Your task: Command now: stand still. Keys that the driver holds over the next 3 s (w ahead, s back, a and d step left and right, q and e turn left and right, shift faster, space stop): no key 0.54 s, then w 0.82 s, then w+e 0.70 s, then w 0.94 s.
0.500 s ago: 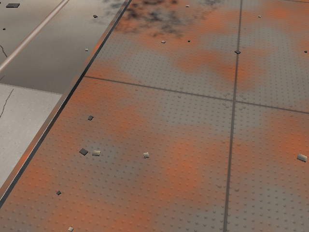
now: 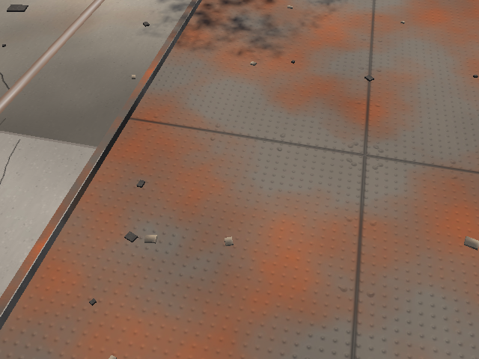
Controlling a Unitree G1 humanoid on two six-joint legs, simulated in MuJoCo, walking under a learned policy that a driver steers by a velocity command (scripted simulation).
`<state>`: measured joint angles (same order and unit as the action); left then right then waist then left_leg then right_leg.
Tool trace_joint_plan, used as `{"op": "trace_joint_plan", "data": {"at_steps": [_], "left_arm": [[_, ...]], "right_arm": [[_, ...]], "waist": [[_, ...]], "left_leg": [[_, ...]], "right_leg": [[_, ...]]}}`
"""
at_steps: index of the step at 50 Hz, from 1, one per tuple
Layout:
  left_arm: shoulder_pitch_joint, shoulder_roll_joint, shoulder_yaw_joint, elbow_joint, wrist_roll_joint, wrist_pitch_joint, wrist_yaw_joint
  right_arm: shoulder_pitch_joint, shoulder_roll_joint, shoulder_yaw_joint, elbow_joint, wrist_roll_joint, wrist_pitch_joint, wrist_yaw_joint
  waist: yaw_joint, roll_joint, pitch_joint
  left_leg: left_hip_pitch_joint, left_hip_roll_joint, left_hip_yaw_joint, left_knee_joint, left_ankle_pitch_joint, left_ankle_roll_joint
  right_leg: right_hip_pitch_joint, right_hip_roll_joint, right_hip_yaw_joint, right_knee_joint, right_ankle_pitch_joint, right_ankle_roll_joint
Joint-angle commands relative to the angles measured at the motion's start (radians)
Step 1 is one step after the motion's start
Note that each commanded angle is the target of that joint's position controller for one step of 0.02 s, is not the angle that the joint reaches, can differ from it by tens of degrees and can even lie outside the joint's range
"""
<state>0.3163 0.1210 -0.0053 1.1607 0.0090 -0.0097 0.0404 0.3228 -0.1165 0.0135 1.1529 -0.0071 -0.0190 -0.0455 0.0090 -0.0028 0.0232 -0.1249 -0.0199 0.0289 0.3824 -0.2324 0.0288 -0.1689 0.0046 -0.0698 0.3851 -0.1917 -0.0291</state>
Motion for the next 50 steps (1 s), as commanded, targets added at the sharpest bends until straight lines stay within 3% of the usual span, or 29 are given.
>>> {"op": "trace_joint_plan", "data": {"at_steps": [1, 27, 28, 31, 33, 34, 36, 37, 39, 41, 42, 43, 44, 45, 46, 47, 48, 50], "left_arm": [[0.079, 0.064, 0.008, 0.0, 0.0, -0.003, 0.002], [0.105, 0.05, 0.005, 0.011, -0.001, -0.005, 0.004], [0.112, 0.047, 0.004, 0.014, 0.0, -0.004, 0.003], [0.11, 0.078, 0.022, -0.004, 0.004, 0.006, -0.003], [0.088, 0.064, 0.024, -0.032, 0.009, 0.006, -0.012], [0.063, 0.047, 0.021, -0.051, 0.013, -0.001, -0.017], [0.001, 0.022, 0.017, -0.095, 0.03, -0.021, -0.03], [-0.032, 0.047, 0.024, -0.118, 0.031, -0.032, -0.036], [-0.04, 0.067, 0.035, -0.147, 0.022, -0.05, -0.049], [0.011, 0.051, 0.038, -0.145, 0.009, -0.064, -0.055], [0.093, 0.035, 0.04, -0.116, 0.003, -0.069, -0.054], [0.203, 0.046, 0.051, -0.074, 0.0, -0.071, -0.05], [0.326, 0.108, 0.071, -0.048, 0.011, -0.078, -0.038], [0.454, 0.233, 0.103, -0.029, 0.009, -0.073, -0.031], [0.416, 0.189, 0.094, -0.022, 0.011, -0.057, -0.027], [0.298, 0.158, 0.082, -0.062, 0.017, -0.057, -0.03], [0.221, 0.149, 0.077, -0.089, 0.016, -0.064, -0.033], [0.178, 0.113, 0.06, -0.1, 0.01, -0.082, -0.031]], "right_arm": [[0.081, -0.066, -0.008, -0.003, 0.0, -0.003, -0.002], [0.115, -0.052, -0.005, 0.004, 0.0, -0.004, -0.002], [0.125, -0.05, -0.005, 0.007, -0.001, -0.003, -0.001], [0.132, -0.091, -0.027, -0.008, -0.006, 0.008, 0.003], [0.159, -0.094, -0.034, -0.02, -0.007, 0.01, 0.01], [0.19, -0.103, -0.04, -0.017, -0.006, 0.007, 0.01], [0.249, -0.153, -0.063, -0.002, -0.009, 0.0, 0.01], [0.247, -0.156, -0.069, -0.006, -0.011, -0.004, 0.011], [0.216, -0.166, -0.075, -0.019, -0.017, -0.017, 0.015], [0.142, -0.159, -0.077, -0.039, -0.005, -0.028, 0.017], [0.096, -0.157, -0.078, -0.053, 0.002, -0.031, 0.019], [0.07, -0.149, -0.077, -0.065, 0.001, -0.036, 0.02], [0.034, -0.109, -0.065, -0.089, -0.003, -0.05, 0.026], [0.033, -0.044, -0.048, -0.136, -0.002, -0.062, 0.037], [-0.008, -0.129, -0.068, -0.149, -0.036, -0.059, 0.046], [-0.039, -0.112, -0.067, -0.158, -0.04, -0.061, 0.057], [-0.033, -0.085, -0.061, -0.153, -0.029, -0.068, 0.066], [-0.02, -0.089, -0.067, -0.146, -0.029, -0.062, 0.077]], "waist": [[0.0, 0.007, 0.066], [-0.002, 0.005, 0.075], [-0.003, 0.005, 0.055], [-0.006, 0.024, 0.101], [-0.024, 0.042, 0.185], [-0.041, 0.075, 0.2], [-0.07, 0.166, 0.193], [-0.074, 0.148, 0.191], [-0.049, 0.125, 0.176], [0.006, 0.109, 0.172], [0.051, 0.089, 0.157], [0.093, 0.051, 0.126], [0.149, -0.087, 0.086], [0.171, -0.337, 0.026], [0.13, -0.204, 0.091], [0.074, -0.081, 0.151], [0.039, -0.036, 0.154], [0.0, -0.023, 0.129]], "left_leg": [[-0.073, 0.112, -0.108, -0.082, 0.097, 0.025], [-0.071, 0.109, -0.106, -0.078, 0.099, 0.026], [-0.064, 0.101, -0.103, -0.085, 0.029, 0.028], [-0.129, 0.068, -0.115, -0.064, -0.364, 0.07], [-0.166, 0.104, -0.192, -0.09, -0.529, 0.11], [-0.126, 0.146, -0.262, -0.126, -0.559, 0.134], [-0.02, 0.289, -0.449, -0.241, -0.584, 0.209], [-0.023, 0.323, -0.484, -0.266, -0.546, 0.23], [-0.02, 0.329, -0.461, -0.26, -0.462, 0.233], [-0.094, 0.269, -0.343, -0.214, -0.351, 0.19], [-0.186, 0.216, -0.263, -0.159, -0.299, 0.165], [-0.294, 0.164, -0.197, -0.066, -0.245, 0.141], [-0.42, 0.077, -0.078, 0.172, -0.16, 0.101], [-0.597, -0.037, 0.071, 0.492, -0.248, 0.055], [-0.647, 0.009, 0.005, 0.683, -0.287, 0.07], [-0.667, 0.06, -0.03, 0.745, -0.192, 0.081], [-0.637, 0.084, -0.043, 0.74, -0.101, 0.077], [-0.585, 0.103, -0.028, 0.69, -0.011, 0.057]], "right_leg": [[0.0, -0.105, 0.114, -0.068, 0.064, -0.013], [0.0, -0.105, 0.115, -0.064, 0.071, -0.013], [0.007, -0.096, 0.111, -0.068, 0.005, -0.015], [-0.07, -0.042, 0.089, -0.007, -0.361, -0.047], [-0.184, -0.034, 0.098, 0.044, -0.466, -0.062], [-0.246, -0.018, 0.078, 0.105, -0.422, -0.058], [-0.349, 0.004, -0.015, 0.278, -0.234, -0.044], [-0.367, -0.02, 0.0, 0.329, -0.22, -0.047], [-0.367, -0.044, 0.026, 0.353, -0.261, -0.055], [-0.215, -0.029, 0.001, 0.212, -0.203, -0.059], [-0.043, 0.009, -0.036, 0.111, -0.13, -0.058], [0.155, 0.033, -0.033, 0.056, -0.101, -0.055], [0.325, -0.098, 0.159, -0.062, -0.205, -0.072], [0.432, -0.349, 0.586, -0.241, -0.44, -0.164], [0.321, -0.396, 0.685, -0.259, -0.501, -0.209], [0.234, -0.368, 0.597, -0.259, -0.466, -0.199], [0.183, -0.326, 0.503, -0.27, -0.348, -0.18], [0.164, -0.257, 0.346, -0.282, -0.122, -0.144]]}}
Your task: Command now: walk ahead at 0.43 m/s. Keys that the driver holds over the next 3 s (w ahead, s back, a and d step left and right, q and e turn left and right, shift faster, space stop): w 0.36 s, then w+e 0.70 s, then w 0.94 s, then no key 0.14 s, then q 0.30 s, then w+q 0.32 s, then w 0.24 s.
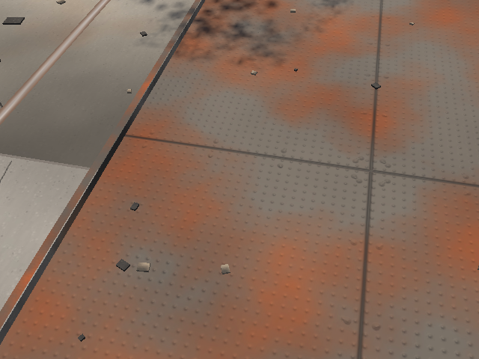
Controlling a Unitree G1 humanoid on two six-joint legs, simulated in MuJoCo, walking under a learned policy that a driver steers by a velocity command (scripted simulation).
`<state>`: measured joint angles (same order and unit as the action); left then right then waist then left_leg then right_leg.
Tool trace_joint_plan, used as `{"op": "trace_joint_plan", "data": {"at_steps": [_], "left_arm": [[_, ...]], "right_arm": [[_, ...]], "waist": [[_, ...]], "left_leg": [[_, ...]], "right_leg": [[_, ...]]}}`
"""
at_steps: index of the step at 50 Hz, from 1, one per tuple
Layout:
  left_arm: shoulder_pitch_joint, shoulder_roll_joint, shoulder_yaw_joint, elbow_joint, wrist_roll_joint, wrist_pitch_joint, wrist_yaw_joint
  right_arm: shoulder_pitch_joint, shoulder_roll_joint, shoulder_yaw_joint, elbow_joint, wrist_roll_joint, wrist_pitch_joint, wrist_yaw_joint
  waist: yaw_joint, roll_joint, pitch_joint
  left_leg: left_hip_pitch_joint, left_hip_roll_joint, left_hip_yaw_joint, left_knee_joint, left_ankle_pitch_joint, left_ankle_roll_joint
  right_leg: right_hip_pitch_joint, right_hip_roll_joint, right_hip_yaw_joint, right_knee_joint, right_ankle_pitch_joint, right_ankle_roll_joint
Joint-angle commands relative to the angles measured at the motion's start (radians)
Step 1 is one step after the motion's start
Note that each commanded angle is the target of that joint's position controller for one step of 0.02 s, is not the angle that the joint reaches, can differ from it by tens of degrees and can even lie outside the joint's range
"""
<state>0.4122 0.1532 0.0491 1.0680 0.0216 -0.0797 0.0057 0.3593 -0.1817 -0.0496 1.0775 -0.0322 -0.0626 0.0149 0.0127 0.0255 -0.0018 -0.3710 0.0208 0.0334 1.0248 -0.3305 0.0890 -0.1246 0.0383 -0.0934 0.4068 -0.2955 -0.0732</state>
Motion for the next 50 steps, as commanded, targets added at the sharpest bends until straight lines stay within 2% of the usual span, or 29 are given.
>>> {"op": "trace_joint_plan", "data": {"at_steps": [1, 4, 8, 10, 13, 14, 15, 16, 17, 18, 19, 20, 21, 22, 23, 25, 28, 32, 36, 39, 41, 42, 43, 44, 45, 46, 47, 48, 50], "left_arm": [[0.102, 0.072, 0.0, 0.003, -0.005, -0.018, 0.006], [0.174, 0.069, -0.012, 0.035, -0.008, -0.028, 0.01], [0.177, 0.072, -0.025, 0.035, -0.005, -0.033, 0.012], [0.186, 0.091, -0.023, 0.041, -0.006, -0.037, 0.015], [0.154, 0.126, -0.015, 0.043, -0.006, -0.044, 0.019], [0.138, 0.14, -0.01, 0.041, -0.003, -0.042, 0.021], [0.117, 0.152, -0.006, 0.037, -0.006, -0.036, 0.022], [0.114, 0.143, -0.008, 0.029, -0.01, -0.032, 0.017], [0.171, 0.05, -0.024, 0.001, -0.023, -0.027, 0.007], [0.213, 0.061, -0.009, -0.003, -0.035, -0.021, -0.004], [0.102, 0.099, -0.001, -0.034, -0.019, -0.014, -0.002], [0.025, 0.1, 0.001, -0.055, -0.011, -0.017, -0.006], [0.015, 0.075, 0.001, -0.051, -0.008, -0.012, -0.008], [0.032, 0.058, 0.002, -0.046, 0.007, 0.001, -0.01], [0.057, 0.036, 0.001, -0.039, 0.014, 0.016, -0.015], [0.03, 0.033, 0.005, -0.056, 0.015, 0.037, -0.022], [-0.104, 0.051, 0.009, -0.11, 0.008, 0.053, -0.033], [-0.266, 0.045, 0.001, -0.171, -0.002, 0.044, -0.045], [-0.399, 0.035, -0.011, -0.225, -0.001, 0.04, -0.051], [-0.382, 0.058, 0.0, -0.233, 0.005, 0.039, -0.048], [-0.273, 0.088, 0.016, -0.206, 0.009, 0.041, -0.041], [-0.184, 0.113, 0.029, -0.179, 0.011, 0.039, -0.039], [-0.068, 0.143, 0.046, -0.144, 0.019, 0.033, -0.035], [0.035, 0.222, 0.076, -0.127, 0.031, 0.032, -0.025], [-0.023, 0.315, 0.098, -0.154, 0.022, 0.043, -0.024], [-0.008, 0.298, 0.093, -0.151, -0.001, 0.054, -0.022], [-0.067, 0.256, 0.08, -0.152, -0.006, 0.053, -0.015], [-0.108, 0.2, 0.066, -0.153, -0.006, 0.048, -0.014], [-0.153, 0.163, 0.049, -0.164, -0.016, 0.028, -0.003]], "right_arm": [[-0.053, -0.024, -0.007, -0.068, -0.004, -0.011, 0.019], [-0.138, -0.02, -0.008, -0.104, -0.002, 0.007, 0.019], [-0.356, -0.002, 0.01, -0.19, 0.011, 0.01, 0.022], [-0.399, -0.011, 0.013, -0.21, 0.016, 0.011, 0.02], [-0.322, -0.059, -0.003, -0.201, 0.016, 0.005, 0.004], [-0.217, -0.082, -0.016, -0.17, 0.016, -0.001, -0.003], [-0.065, -0.101, -0.03, -0.117, 0.014, -0.008, -0.01], [0.078, -0.145, -0.05, -0.075, -0.004, -0.014, -0.019], [0.179, -0.239, -0.073, -0.068, -0.025, -0.015, -0.022], [0.119, -0.24, -0.075, -0.073, 0.0, -0.001, -0.008], [-0.02, -0.19, -0.061, -0.096, 0.02, -0.001, -0.005], [-0.098, -0.116, -0.041, -0.113, 0.025, -0.011, -0.001], [-0.122, -0.074, -0.028, -0.106, 0.017, -0.024, -0.002], [-0.103, -0.042, -0.016, -0.089, 0.016, -0.034, -0.009], [-0.084, -0.032, -0.01, -0.076, 0.016, -0.043, -0.015], [-0.031, -0.056, -0.011, -0.06, 0.017, -0.06, -0.021], [0.02, -0.083, -0.012, -0.056, 0.015, -0.065, -0.023], [0.072, -0.076, -0.002, -0.055, 0.018, -0.066, -0.029], [0.151, -0.095, -0.001, -0.033, 0.02, -0.062, -0.046], [0.158, -0.124, -0.006, -0.028, 0.016, -0.052, -0.061], [0.131, -0.153, -0.016, -0.035, 0.011, -0.04, -0.072], [0.113, -0.168, -0.021, -0.047, 0.008, -0.032, -0.07], [0.089, -0.177, -0.026, -0.063, 0.011, -0.026, -0.061], [0.06, -0.163, -0.024, -0.098, 0.017, -0.028, -0.05], [0.083, -0.068, -0.012, -0.179, 0.032, -0.036, -0.026], [-0.034, -0.134, -0.02, -0.21, 0.022, -0.05, -0.018], [-0.089, -0.13, -0.016, -0.238, 0.03, -0.065, -0.013], [-0.073, -0.132, -0.018, -0.227, 0.03, -0.07, -0.016], [-0.046, -0.112, -0.016, -0.223, -0.006, -0.034, -0.015]], "waist": [[-0.009, -0.065, 0.135], [-0.006, -0.096, 0.122], [0.02, -0.118, 0.164], [0.024, -0.135, 0.164], [-0.034, -0.143, 0.101], [-0.082, -0.142, 0.043], [-0.147, -0.128, -0.033], [-0.2, -0.099, -0.106], [-0.179, 0.072, -0.23], [-0.125, 0.144, -0.28], [-0.077, 0.044, -0.105], [-0.062, -0.017, -0.001], [-0.025, -0.053, 0.052], [0.004, -0.043, 0.066], [0.022, -0.023, 0.066], [0.032, -0.006, 0.078], [0.016, 0.01, 0.107], [-0.016, 0.023, 0.122], [-0.056, 0.032, 0.128], [-0.03, 0.055, 0.09], [0.029, 0.095, 0.027], [0.067, 0.104, -0.023], [0.127, 0.082, -0.077], [0.183, -0.011, -0.15], [0.082, -0.264, -0.208], [0.111, -0.073, -0.186], [0.078, -0.04, -0.073], [0.026, 0.043, 0.004], [-0.035, 0.039, 0.022]], "left_leg": [[-0.332, 0.054, -0.013, 0.04, 0.11, -0.012], [-0.371, 0.036, 0.035, -0.004, 0.15, -0.03], [-0.297, 0.0, 0.095, -0.27, 0.244, -0.034], [-0.209, -0.024, 0.122, -0.376, 0.267, -0.013], [-0.049, -0.072, 0.128, -0.428, 0.235, 0.047], [0.047, -0.094, 0.12, -0.439, 0.211, 0.067], [0.207, -0.104, 0.114, -0.502, 0.234, 0.087], [0.417, -0.015, 0.022, -0.532, 0.176, 0.113], [0.631, 0.277, -0.371, -0.573, 0.014, 0.195], [0.67, 0.393, -0.782, -0.767, -0.099, 0.296], [0.516, 0.36, -0.635, -0.812, -0.23, 0.246], [0.357, 0.326, -0.501, -0.853, -0.167, 0.207], [0.249, 0.286, -0.391, -0.879, -0.045, 0.166], [0.18, 0.251, -0.295, -0.887, 0.06, 0.136], [0.145, 0.23, -0.225, -0.893, 0.124, 0.115], [0.142, 0.212, -0.14, -0.905, 0.229, 0.102], [0.195, 0.191, -0.035, -0.924, 0.316, 0.065], [0.256, 0.157, 0.085, -0.903, 0.509, 0.022], [0.383, 0.184, 0.147, -0.866, 0.676, 0.013], [0.491, 0.213, 0.193, -0.744, 1.016, 0.004], [0.521, 0.233, 0.215, -0.57, 1.234, 0.002], [0.509, 0.241, 0.214, -0.426, 1.228, 0.01], [0.431, 0.232, 0.223, -0.218, 1.087, 0.008], [0.219, 0.188, 0.23, 0.1, 0.723, -0.011], [-0.247, -0.06, 0.145, 0.478, -0.203, -0.067], [-0.373, -0.022, -0.062, 0.497, -0.13, -0.051], [-0.408, 0.031, -0.076, 0.42, -0.032, -0.046], [-0.354, 0.066, -0.069, 0.313, 0.018, -0.05], [-0.237, 0.095, -0.071, 0.197, 0.033, -0.081]], "right_leg": [[0.138, -0.269, 0.313, -0.292, 0.11, -0.092], [0.171, -0.24, 0.201, -0.251, 0.454, -0.089], [0.1, -0.204, 0.123, -0.261, 0.596, -0.085], [0.098, -0.213, 0.106, -0.258, 0.675, -0.084], [0.166, -0.24, 0.08, -0.126, 0.998, -0.074], [0.189, -0.24, 0.07, 0.0, 1.084, -0.068], [0.167, -0.227, 0.056, 0.179, 1.059, -0.058], [0.023, -0.193, 0.043, 0.409, 0.829, -0.051], [-0.221, -0.072, 0.001, 0.794, 0.211, -0.032], [-0.433, 0.044, 0.113, 1.026, -0.194, -0.029], [-0.517, -0.045, 0.152, 1.023, -0.094, -0.044], [-0.5, -0.081, 0.146, 0.961, -0.014, -0.046], [-0.447, -0.111, 0.149, 0.897, 0.019, -0.045], [-0.39, -0.128, 0.154, 0.849, 0.026, -0.036], [-0.351, -0.135, 0.155, 0.815, 0.029, -0.027], [-0.376, -0.137, 0.141, 0.78, 0.058, -0.019], [-0.508, -0.149, 0.121, 0.698, 0.175, -0.011], [-0.541, -0.126, 0.056, 0.472, 0.315, -0.002], [-0.516, -0.088, -0.037, 0.273, 0.334, -0.018], [-0.44, -0.025, -0.087, 0.218, 0.229, -0.064], [-0.326, 0.031, -0.106, 0.22, 0.118, -0.111], [-0.232, 0.053, -0.097, 0.191, 0.08, -0.137], [-0.069, 0.065, -0.066, 0.095, 0.096, -0.168], [0.142, -0.092, 0.15, 0.038, 0.009, -0.228], [0.417, -0.383, 0.74, -0.052, 0.089, -0.405], [0.388, -0.374, 0.764, -0.129, 0.065, -0.401], [0.281, -0.359, 0.643, -0.157, 0.089, -0.354], [0.153, -0.316, 0.55, -0.181, 0.206, -0.3], [0.02, -0.221, 0.407, -0.191, 0.377, -0.245]]}}
Over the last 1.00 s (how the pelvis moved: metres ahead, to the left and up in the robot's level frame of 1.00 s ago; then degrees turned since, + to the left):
0.12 -0.05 0.00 0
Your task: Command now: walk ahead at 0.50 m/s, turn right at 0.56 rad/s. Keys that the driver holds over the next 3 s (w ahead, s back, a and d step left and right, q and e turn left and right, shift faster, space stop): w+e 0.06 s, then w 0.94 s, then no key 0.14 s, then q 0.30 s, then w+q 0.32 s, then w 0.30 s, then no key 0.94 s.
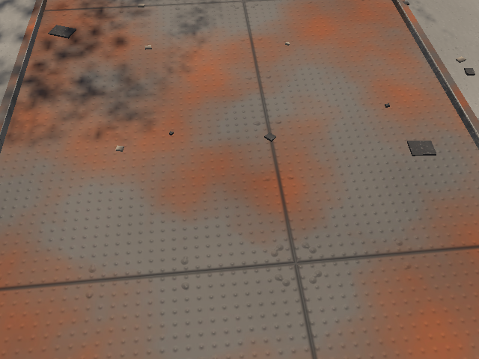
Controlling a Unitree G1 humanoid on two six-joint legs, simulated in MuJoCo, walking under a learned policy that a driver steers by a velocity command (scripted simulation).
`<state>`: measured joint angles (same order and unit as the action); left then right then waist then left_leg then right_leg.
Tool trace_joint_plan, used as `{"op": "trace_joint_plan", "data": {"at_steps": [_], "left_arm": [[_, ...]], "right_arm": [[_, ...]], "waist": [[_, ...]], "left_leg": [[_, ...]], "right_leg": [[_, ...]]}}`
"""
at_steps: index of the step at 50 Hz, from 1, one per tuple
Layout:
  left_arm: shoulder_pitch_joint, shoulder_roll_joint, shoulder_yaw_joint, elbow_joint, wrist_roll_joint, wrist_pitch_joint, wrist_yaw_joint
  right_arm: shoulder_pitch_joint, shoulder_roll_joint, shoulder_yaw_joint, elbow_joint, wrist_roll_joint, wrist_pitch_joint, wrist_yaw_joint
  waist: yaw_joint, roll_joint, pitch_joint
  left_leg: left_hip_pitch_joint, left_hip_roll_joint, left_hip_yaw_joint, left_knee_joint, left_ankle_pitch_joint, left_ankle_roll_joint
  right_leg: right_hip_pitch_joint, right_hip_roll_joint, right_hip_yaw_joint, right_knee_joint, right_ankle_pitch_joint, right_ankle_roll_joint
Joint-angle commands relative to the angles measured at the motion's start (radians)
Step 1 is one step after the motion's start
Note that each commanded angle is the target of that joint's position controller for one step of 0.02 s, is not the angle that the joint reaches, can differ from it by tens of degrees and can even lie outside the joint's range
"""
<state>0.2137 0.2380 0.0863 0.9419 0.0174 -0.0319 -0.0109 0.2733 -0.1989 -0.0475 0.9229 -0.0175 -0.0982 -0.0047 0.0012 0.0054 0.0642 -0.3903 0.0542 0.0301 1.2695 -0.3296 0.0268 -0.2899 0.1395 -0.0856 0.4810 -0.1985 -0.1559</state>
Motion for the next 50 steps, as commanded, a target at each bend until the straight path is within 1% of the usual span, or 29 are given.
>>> {"op": "trace_joint_plan", "data": {"at_steps": [1, 2, 4, 6, 10, 13, 15, 16, 18, 19, 20, 21, 22, 23, 24, 25, 26, 28, 30, 32, 35, 38, 42, 45, 46, 47, 48, 49, 50], "left_arm": [[0.059, 0.084, 0.01, -0.036, -0.017, -0.032, 0.015], [0.079, 0.101, 0.012, -0.032, -0.022, -0.042, 0.014], [0.12, 0.13, 0.016, -0.027, -0.021, -0.049, 0.012], [0.172, 0.122, 0.012, -0.019, -0.021, -0.049, 0.009], [0.261, 0.107, -0.001, -0.002, -0.017, -0.05, 0.011], [0.299, 0.112, -0.007, 0.005, -0.008, -0.051, 0.019], [0.307, 0.123, -0.01, 0.009, 0.0, -0.052, 0.025], [0.295, 0.132, -0.009, 0.008, 0.003, -0.054, 0.028], [0.244, 0.155, -0.007, 0.002, 0.007, -0.06, 0.032], [0.23, 0.165, -0.006, 0.003, 0.012, -0.062, 0.03], [0.21, 0.165, -0.007, 0.0, 0.007, -0.062, 0.027], [0.225, 0.12, -0.02, -0.029, -0.001, -0.066, 0.022], [0.382, 0.038, -0.03, -0.019, -0.043, -0.059, 0.016], [0.317, 0.127, -0.017, -0.012, -0.004, -0.054, 0.021], [0.224, 0.12, -0.016, -0.036, 0.0, -0.054, 0.015], [0.176, 0.1, -0.022, -0.049, 0.002, -0.055, 0.009], [0.159, 0.089, -0.023, -0.054, 0.009, -0.047, 0.003], [0.184, 0.063, -0.029, -0.049, 0.021, -0.027, -0.011], [0.161, 0.051, -0.033, -0.056, 0.024, -0.017, -0.019], [0.074, 0.049, -0.037, -0.084, 0.024, -0.012, -0.024], [-0.064, 0.043, -0.045, -0.129, 0.019, -0.012, -0.027], [-0.168, 0.023, -0.058, -0.16, 0.013, -0.016, -0.029], [-0.256, 0.033, -0.06, -0.191, 0.009, -0.022, -0.026], [-0.233, 0.054, -0.051, -0.193, 0.011, -0.032, -0.019], [-0.167, 0.066, -0.043, -0.173, 0.013, -0.037, -0.013], [-0.032, 0.079, -0.033, -0.126, 0.018, -0.045, -0.006], [0.135, 0.125, -0.015, -0.076, 0.036, -0.056, 0.006], [0.267, 0.227, 0.01, -0.065, 0.06, -0.06, 0.017], [0.254, 0.246, 0.021, -0.054, 0.024, -0.042, 0.007]], "right_arm": [[0.044, -0.089, -0.018, -0.074, -0.031, 0.021, 0.008], [0.035, -0.084, -0.017, -0.083, -0.035, 0.036, 0.012], [-0.026, -0.081, -0.015, -0.112, -0.032, 0.052, 0.019], [-0.113, -0.086, -0.013, -0.143, -0.028, 0.057, 0.023], [-0.246, -0.083, -0.002, -0.188, -0.02, 0.057, 0.033], [-0.342, -0.083, 0.007, -0.222, -0.013, 0.05, 0.036], [-0.379, -0.091, 0.01, -0.242, -0.009, 0.042, 0.038], [-0.369, -0.099, 0.008, -0.246, -0.007, 0.037, 0.037], [-0.246, -0.129, -0.003, -0.214, -0.004, 0.03, 0.027], [-0.127, -0.154, -0.015, -0.176, -0.002, 0.025, 0.016], [0.032, -0.171, -0.026, -0.129, -0.008, 0.016, 0.004], [0.195, -0.241, -0.043, -0.103, -0.033, 0.012, -0.011], [0.206, -0.321, -0.067, -0.09, -0.046, 0.018, 0.001], [0.128, -0.234, -0.051, -0.097, -0.008, 0.03, 0.016], [0.024, -0.172, -0.035, -0.113, 0.002, 0.029, 0.019], [-0.013, -0.132, -0.024, -0.111, -0.004, 0.023, 0.023], [-0.01, -0.117, -0.018, -0.098, -0.005, 0.016, 0.02], [0.019, -0.102, -0.009, -0.065, 0.001, 0.003, 0.017], [0.063, -0.122, -0.014, -0.04, 0.009, -0.01, 0.018], [0.096, -0.137, -0.017, -0.025, 0.011, -0.012, 0.018], [0.146, -0.132, -0.014, -0.005, 0.014, -0.008, 0.019], [0.192, -0.138, -0.014, 0.012, 0.014, -0.009, 0.017], [0.237, -0.148, -0.014, 0.034, 0.005, -0.004, 0.01], [0.216, -0.165, -0.018, 0.041, -0.001, 0.003, 0.0], [0.202, -0.173, -0.02, 0.042, -0.002, 0.006, -0.002], [0.187, -0.174, -0.02, 0.043, 0.001, 0.011, -0.002], [0.185, -0.155, -0.012, 0.031, 0.006, 0.012, -0.002], [0.229, -0.072, 0.01, -0.015, 0.036, 0.01, 0.005], [0.276, -0.105, -0.005, -0.003, 0.032, 0.013, 0.004]], "waist": [[-0.032, 0.041, -0.05], [-0.037, 0.029, -0.05], [-0.027, -0.002, -0.041], [0.007, -0.034, -0.025], [0.065, -0.069, -0.023], [0.098, -0.075, -0.004], [0.101, -0.082, 0.007], [0.085, -0.086, 0.009], [0.014, -0.1, -0.032], [-0.037, -0.097, -0.09], [-0.115, -0.066, -0.171], [-0.159, 0.036, -0.297], [-0.076, 0.283, -0.389], [-0.059, 0.104, -0.291], [-0.032, 0.042, -0.138], [-0.02, -0.002, -0.075], [-0.002, 0.015, -0.049], [0.027, 0.063, -0.052], [0.033, 0.065, -0.047], [0.021, 0.061, -0.018], [-0.009, 0.057, 0.011], [-0.038, 0.064, 0.015], [-0.06, 0.072, 0.021], [-0.029, 0.078, 0.011], [0.003, 0.081, -0.022], [0.063, 0.059, -0.091], [0.121, 0.022, -0.196], [0.13, -0.155, -0.337], [0.099, -0.24, -0.386]], "left_leg": [[-0.193, 0.063, -0.062, -0.084, 0.029, -0.034], [-0.192, 0.062, -0.049, -0.116, 0.033, -0.048], [-0.223, 0.062, -0.024, -0.198, 0.099, -0.067], [-0.263, 0.062, -0.003, -0.299, 0.193, -0.07], [-0.295, 0.04, 0.016, -0.475, 0.326, -0.048], [-0.306, 0.012, 0.032, -0.589, 0.347, -0.024], [-0.286, -0.008, 0.037, -0.655, 0.326, 0.001], [-0.252, -0.017, 0.033, -0.685, 0.302, 0.018], [-0.074, -0.066, 0.039, -0.732, 0.222, 0.057], [0.052, -0.098, 0.044, -0.755, 0.189, 0.077], [0.255, -0.076, 0.027, -0.815, 0.242, 0.103], [0.502, 0.133, -0.195, -0.806, 0.17, 0.15], [0.715, 0.381, -0.685, -0.905, 0.161, 0.309], [0.61, 0.335, -0.736, -0.983, 0.029, 0.282], [0.455, 0.302, -0.561, -1.007, 0.013, 0.257], [0.355, 0.254, -0.454, -1.04, 0.102, 0.232], [0.299, 0.213, -0.37, -1.059, 0.179, 0.208], [0.236, 0.166, -0.272, -1.093, 0.285, 0.184], [0.234, 0.154, -0.219, -1.117, 0.346, 0.191], [0.241, 0.144, -0.184, -1.153, 0.34, 0.193], [0.274, 0.117, -0.132, -1.169, 0.39, 0.178], [0.305, 0.107, -0.093, -1.156, 0.463, 0.161], [0.406, 0.142, -0.089, -1.11, 0.549, 0.16], [0.468, 0.174, -0.087, -1.027, 0.709, 0.146], [0.475, 0.17, -0.076, -0.946, 0.832, 0.133], [0.457, 0.139, -0.046, -0.79, 0.897, 0.116], [0.321, 0.097, -0.015, -0.58, 0.751, 0.096], [0.018, -0.013, 0.053, -0.228, 0.308, 0.052], [-0.169, -0.124, -0.018, -0.021, -0.192, 0.051]], "right_leg": [[0.163, -0.301, 0.372, -0.266, 0.344, -0.157], [0.149, -0.282, 0.347, -0.264, 0.404, -0.153], [0.138, -0.255, 0.311, -0.274, 0.455, -0.132], [0.162, -0.238, 0.289, -0.283, 0.496, -0.09], [0.272, -0.231, 0.27, -0.273, 0.561, -0.023], [0.357, -0.254, 0.278, -0.267, 0.575, -0.023], [0.405, -0.281, 0.287, -0.253, 0.607, -0.031], [0.417, -0.297, 0.288, -0.239, 0.648, -0.03], [0.407, -0.303, 0.266, -0.145, 0.869, -0.006], [0.409, -0.29, 0.254, -0.018, 0.96, 0.004], [0.337, -0.256, 0.222, 0.168, 0.888, 0.016], [0.155, -0.195, 0.187, 0.45, 0.544, 0.026], [-0.181, 0.003, 0.123, 0.803, -0.28, 0.071], [-0.275, -0.057, 0.207, 0.864, -0.272, 0.05], [-0.299, -0.105, 0.199, 0.828, -0.179, 0.053], [-0.285, -0.138, 0.186, 0.777, -0.129, 0.056], [-0.263, -0.164, 0.176, 0.734, -0.112, 0.061], [-0.202, -0.186, 0.151, 0.673, -0.092, 0.082], [-0.234, -0.202, 0.123, 0.633, -0.067, 0.098], [-0.308, -0.23, 0.098, 0.569, 0.0, 0.117], [-0.368, -0.246, 0.066, 0.414, 0.104, 0.139], [-0.336, -0.227, 0.035, 0.254, 0.182, 0.144], [-0.309, -0.199, 0.021, 0.132, 0.174, 0.122], [-0.229, -0.169, 0.018, 0.065, 0.073, 0.081], [-0.139, -0.14, 0.009, 0.037, 0.038, 0.063], [0.023, -0.108, -0.009, -0.032, 0.062, 0.04], [0.27, -0.178, 0.064, -0.036, 0.065, 0.004], [0.555, -0.469, 0.452, -0.075, -0.047, -0.083], [0.597, -0.573, 0.766, -0.197, -0.037, -0.159]]}}
Over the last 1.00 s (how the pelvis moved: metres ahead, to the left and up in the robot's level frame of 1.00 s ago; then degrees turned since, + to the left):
0.56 -0.05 -0.01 -19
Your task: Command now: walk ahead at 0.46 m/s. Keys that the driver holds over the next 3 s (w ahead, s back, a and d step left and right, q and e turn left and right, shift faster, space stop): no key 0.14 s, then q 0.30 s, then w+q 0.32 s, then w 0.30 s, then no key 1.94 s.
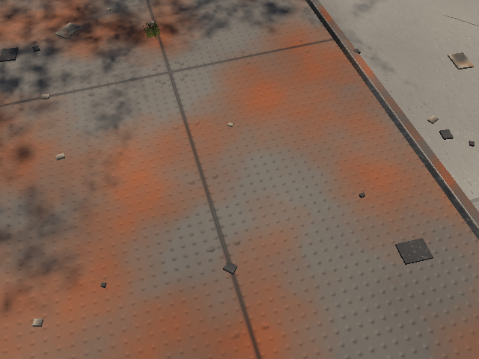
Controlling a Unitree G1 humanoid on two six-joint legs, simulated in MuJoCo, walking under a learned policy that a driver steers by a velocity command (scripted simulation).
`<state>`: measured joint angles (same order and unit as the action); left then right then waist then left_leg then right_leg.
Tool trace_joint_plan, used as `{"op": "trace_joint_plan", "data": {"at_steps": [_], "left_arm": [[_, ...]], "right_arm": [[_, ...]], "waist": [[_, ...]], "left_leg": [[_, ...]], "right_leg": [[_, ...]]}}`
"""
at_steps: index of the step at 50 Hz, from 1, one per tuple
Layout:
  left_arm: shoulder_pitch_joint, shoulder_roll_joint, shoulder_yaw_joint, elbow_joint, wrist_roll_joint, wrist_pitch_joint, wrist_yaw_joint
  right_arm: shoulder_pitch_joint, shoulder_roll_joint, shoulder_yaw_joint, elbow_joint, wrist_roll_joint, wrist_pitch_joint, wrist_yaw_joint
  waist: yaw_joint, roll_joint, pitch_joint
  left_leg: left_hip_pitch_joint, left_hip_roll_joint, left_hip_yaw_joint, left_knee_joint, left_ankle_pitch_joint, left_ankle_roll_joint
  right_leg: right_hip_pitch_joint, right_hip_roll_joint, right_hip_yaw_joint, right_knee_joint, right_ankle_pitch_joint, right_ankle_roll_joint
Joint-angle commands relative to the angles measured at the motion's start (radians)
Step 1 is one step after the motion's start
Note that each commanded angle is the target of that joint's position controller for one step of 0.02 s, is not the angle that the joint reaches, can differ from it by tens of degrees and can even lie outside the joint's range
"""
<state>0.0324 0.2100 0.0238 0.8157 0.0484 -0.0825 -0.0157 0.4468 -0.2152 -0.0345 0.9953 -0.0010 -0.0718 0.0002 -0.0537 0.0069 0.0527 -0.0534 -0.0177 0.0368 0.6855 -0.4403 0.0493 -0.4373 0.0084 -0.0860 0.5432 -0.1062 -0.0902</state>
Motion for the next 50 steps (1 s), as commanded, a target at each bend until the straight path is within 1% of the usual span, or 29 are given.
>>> {"op": "trace_joint_plan", "data": {"at_steps": [1, 2, 3, 4, 5, 7, 9, 12, 16, 21, 22, 23, 24, 25, 26, 27, 28, 29, 30, 31, 32, 34, 39, 42, 45, 47, 48, 49, 50], "left_arm": [[0.325, 0.212, 0.07, 0.056, -0.032, 0.015, 0.008], [0.249, 0.144, 0.05, 0.044, -0.037, 0.007, 0.005], [0.215, 0.104, 0.038, 0.048, -0.034, -0.001, 0.005], [0.21, 0.079, 0.029, 0.061, -0.039, -0.009, 0.009], [0.214, 0.071, 0.024, 0.072, -0.037, -0.015, 0.01], [0.248, 0.096, 0.026, 0.095, -0.039, -0.028, 0.012], [0.252, 0.115, 0.027, 0.101, -0.036, -0.029, 0.017], [0.251, 0.111, 0.021, 0.103, -0.034, -0.015, 0.03], [0.299, 0.127, 0.027, 0.117, -0.036, 0.006, 0.048], [0.31, 0.154, 0.049, 0.121, -0.031, 0.042, 0.062], [0.303, 0.16, 0.054, 0.119, -0.032, 0.048, 0.065], [0.296, 0.167, 0.058, 0.114, -0.033, 0.052, 0.064], [0.306, 0.166, 0.061, 0.103, -0.028, 0.052, 0.06], [0.28, 0.118, 0.048, 0.047, -0.021, 0.052, 0.052], [0.243, 0.094, 0.042, -0.007, -0.021, 0.059, 0.037], [0.202, 0.116, 0.044, 0.006, -0.001, 0.065, 0.03], [0.155, 0.129, 0.05, -0.006, -0.016, 0.058, 0.018], [0.141, 0.136, 0.054, -0.008, -0.026, 0.048, 0.013], [0.142, 0.137, 0.055, -0.005, -0.013, 0.046, 0.011], [0.165, 0.122, 0.05, 0.009, -0.003, 0.05, 0.007], [0.171, 0.113, 0.049, 0.011, -0.001, 0.054, 0.004], [0.146, 0.107, 0.049, -0.003, -0.006, 0.058, 0.004], [0.041, 0.109, 0.045, -0.052, -0.014, 0.059, 0.004], [0.002, 0.099, 0.037, -0.072, -0.017, 0.048, 0.0], [-0.015, 0.105, 0.033, -0.092, -0.021, 0.034, -0.004], [0.029, 0.117, 0.036, -0.094, -0.025, 0.023, -0.002], [0.094, 0.116, 0.037, -0.078, -0.023, 0.016, 0.001], [0.18, 0.127, 0.044, -0.05, -0.018, 0.004, 0.008], [0.303, 0.182, 0.059, -0.026, -0.005, -0.01, 0.02]], "right_arm": [[0.032, -0.132, -0.031, -0.078, -0.003, -0.006, -0.006], [-0.021, -0.103, -0.024, -0.087, -0.007, -0.01, -0.002], [-0.03, -0.078, -0.021, -0.081, -0.008, -0.006, -0.002], [-0.022, -0.073, -0.022, -0.077, -0.024, 0.008, -0.001], [0.002, -0.06, -0.021, -0.063, -0.032, 0.022, 0.002], [0.011, -0.05, -0.022, -0.058, -0.031, 0.039, 0.006], [-0.013, -0.048, -0.022, -0.055, -0.025, 0.052, 0.006], [-0.123, -0.048, -0.017, -0.088, -0.024, 0.06, 0.004], [-0.22, -0.044, -0.009, -0.129, -0.025, 0.062, 0.004], [-0.234, -0.057, -0.018, -0.159, -0.027, 0.063, 0.002], [-0.218, -0.058, -0.021, -0.161, -0.026, 0.061, 0.002], [-0.183, -0.056, -0.025, -0.156, -0.025, 0.056, 0.002], [-0.122, -0.095, -0.04, -0.144, -0.026, 0.048, -0.001], [-0.029, -0.214, -0.074, -0.138, -0.036, 0.04, -0.009], [0.006, -0.278, -0.095, -0.133, -0.009, 0.052, -0.003], [-0.029, -0.225, -0.084, -0.134, -0.002, 0.063, 0.003], [-0.099, -0.172, -0.071, -0.152, -0.006, 0.072, 0.001], [-0.159, -0.148, -0.061, -0.169, -0.007, 0.079, -0.001], [-0.184, -0.145, -0.061, -0.18, -0.001, 0.074, -0.005], [-0.192, -0.143, -0.061, -0.183, -0.007, 0.065, -0.005], [-0.174, -0.149, -0.064, -0.179, -0.007, 0.055, -0.002], [-0.136, -0.17, -0.071, -0.171, -0.005, 0.04, 0.003], [-0.071, -0.195, -0.081, -0.168, -0.009, 0.035, 0.007], [-0.046, -0.19, -0.079, -0.162, -0.014, 0.026, 0.008], [-0.04, -0.194, -0.078, -0.16, -0.022, 0.016, 0.01], [-0.061, -0.205, -0.079, -0.166, -0.021, 0.011, 0.011], [-0.083, -0.208, -0.078, -0.169, -0.016, 0.01, 0.009], [-0.09, -0.189, -0.071, -0.17, -0.013, 0.007, 0.007], [-0.109, -0.138, -0.055, -0.186, -0.01, -0.003, 0.006]], "waist": [[0.113, -0.112, -0.21], [0.091, -0.059, -0.102], [0.057, -0.042, -0.057], [0.03, -0.057, -0.043], [0.014, -0.063, -0.054], [-0.005, -0.073, -0.083], [-0.008, -0.078, -0.084], [0.011, -0.101, -0.055], [0.051, -0.1, -0.065], [0.068, -0.101, -0.045], [0.062, -0.095, -0.05], [0.04, -0.074, -0.078], [0.015, 0.001, -0.125], [-0.007, 0.194, -0.174], [-0.027, 0.337, -0.198], [-0.01, 0.131, -0.105], [0.006, 0.069, -0.015], [0.041, 0.032, 0.03], [0.053, 0.055, 0.035], [0.059, 0.066, 0.004], [0.058, 0.052, -0.025], [0.047, 0.04, -0.042], [0.0, 0.08, -0.029], [-0.022, 0.088, -0.028], [-0.029, 0.096, -0.02], [0.001, 0.101, -0.019], [0.044, 0.089, -0.025], [0.083, 0.055, -0.048], [0.142, -0.046, -0.108]], "left_leg": [[-0.562, 0.016, -0.085, 0.607, -0.019, 0.034], [-0.545, 0.045, -0.085, 0.57, 0.045, 0.028], [-0.495, 0.073, -0.08, 0.51, 0.074, 0.02], [-0.446, 0.088, -0.076, 0.458, 0.079, 0.006], [-0.393, 0.081, -0.067, 0.437, 0.086, -0.005], [-0.368, 0.06, -0.05, 0.403, 0.125, -0.022], [-0.387, 0.049, -0.05, 0.351, 0.177, -0.029], [-0.407, 0.056, -0.03, 0.214, 0.267, -0.031], [-0.396, 0.052, 0.013, 0.086, 0.298, -0.018], [-0.385, 0.034, 0.041, -0.023, 0.141, 0.025], [-0.359, 0.026, 0.047, -0.07, 0.133, 0.038], [-0.28, 0.013, 0.052, -0.148, 0.176, 0.059], [-0.154, 0.036, -0.027, -0.219, 0.277, 0.099], [0.009, 0.244, -0.344, -0.279, 0.429, 0.189], [0.107, 0.405, -0.717, -0.417, 0.346, 0.369], [0.03, 0.38, -0.649, -0.448, 0.056, 0.349], [-0.086, 0.325, -0.58, -0.494, -0.135, 0.305], [-0.152, 0.27, -0.519, -0.542, -0.165, 0.247], [-0.177, 0.226, -0.463, -0.554, -0.096, 0.218], [-0.175, 0.187, -0.408, -0.546, 0.004, 0.207], [-0.156, 0.171, -0.381, -0.535, 0.07, 0.207], [-0.119, 0.161, -0.37, -0.53, 0.113, 0.212], [-0.068, 0.162, -0.4, -0.537, 0.078, 0.209], [-0.061, 0.166, -0.387, -0.521, 0.11, 0.201], [-0.074, 0.177, -0.391, -0.487, 0.126, 0.192], [-0.118, 0.186, -0.403, -0.449, 0.162, 0.175], [-0.157, 0.175, -0.393, -0.403, 0.201, 0.156], [-0.206, 0.136, -0.37, -0.321, 0.251, 0.131], [-0.285, 0.061, -0.291, -0.121, 0.268, 0.091]], "right_leg": [[0.603, -0.399, 0.614, -0.258, -0.051, -0.203], [0.457, -0.359, 0.471, -0.276, 0.139, -0.187], [0.367, -0.306, 0.357, -0.291, 0.315, -0.149], [0.31, -0.268, 0.274, -0.295, 0.458, -0.124], [0.274, -0.248, 0.217, -0.294, 0.567, -0.111], [0.273, -0.232, 0.16, -0.288, 0.728, -0.118], [0.274, -0.225, 0.097, -0.295, 0.739, -0.112], [0.273, -0.206, 0.021, -0.294, 0.691, -0.087], [0.345, -0.233, -0.01, -0.248, 0.665, -0.097], [0.414, -0.289, 0.009, -0.118, 0.608, -0.103], [0.415, -0.29, 0.009, -0.063, 0.595, -0.092], [0.39, -0.281, -0.007, 0.01, 0.518, -0.067], [0.315, -0.239, -0.04, 0.151, 0.325, -0.022], [0.103, -0.13, -0.109, 0.446, -0.073, 0.03], [-0.185, 0.07, -0.009, 0.619, -0.609, 0.054], [-0.245, -0.02, 0.11, 0.669, -0.533, 0.059], [-0.256, -0.046, 0.117, 0.631, -0.413, 0.062], [-0.228, -0.07, 0.116, 0.545, -0.32, 0.071], [-0.188, -0.078, 0.111, 0.487, -0.258, 0.087], [-0.146, -0.072, 0.103, 0.476, -0.205, 0.099], [-0.134, -0.067, 0.1, 0.459, -0.175, 0.109], [-0.154, -0.066, 0.1, 0.397, -0.143, 0.129], [-0.197, -0.066, 0.106, 0.229, -0.082, 0.163], [-0.152, -0.062, 0.095, 0.135, -0.065, 0.154], [-0.073, -0.049, 0.081, 0.052, -0.1, 0.126], [0.044, -0.035, 0.07, -0.01, -0.125, 0.098], [0.149, -0.023, 0.059, -0.075, -0.103, 0.086], [0.285, -0.013, 0.065, -0.129, -0.105, 0.075], [0.446, -0.13, 0.206, -0.202, -0.201, 0.044]]}}
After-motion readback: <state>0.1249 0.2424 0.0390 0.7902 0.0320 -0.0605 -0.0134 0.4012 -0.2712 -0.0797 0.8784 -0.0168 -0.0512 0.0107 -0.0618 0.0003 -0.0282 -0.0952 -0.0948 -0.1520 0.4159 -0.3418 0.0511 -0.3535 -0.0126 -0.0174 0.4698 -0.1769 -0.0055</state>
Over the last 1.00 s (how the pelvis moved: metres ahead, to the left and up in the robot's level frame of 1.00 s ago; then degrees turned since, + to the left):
0.55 -0.03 -0.01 -7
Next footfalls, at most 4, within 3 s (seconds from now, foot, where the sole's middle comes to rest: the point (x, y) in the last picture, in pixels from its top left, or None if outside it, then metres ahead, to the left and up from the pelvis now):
0.48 left None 0.23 0.09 -0.76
1.00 right None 0.44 -0.06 -0.76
1.42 left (183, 329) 0.54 0.18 -0.76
1.72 right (261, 320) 0.56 -0.04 -0.76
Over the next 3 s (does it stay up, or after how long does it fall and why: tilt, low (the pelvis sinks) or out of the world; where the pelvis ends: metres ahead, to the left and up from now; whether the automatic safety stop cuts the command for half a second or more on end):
stays up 0.54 0.05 0.02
